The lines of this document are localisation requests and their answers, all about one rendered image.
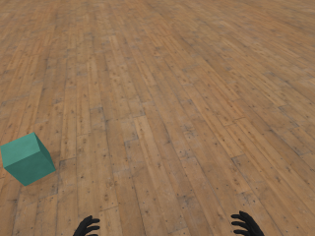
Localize right robot hand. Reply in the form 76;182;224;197
231;210;265;236

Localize carton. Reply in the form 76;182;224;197
0;132;56;186

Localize left robot hand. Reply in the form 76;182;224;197
73;215;100;236

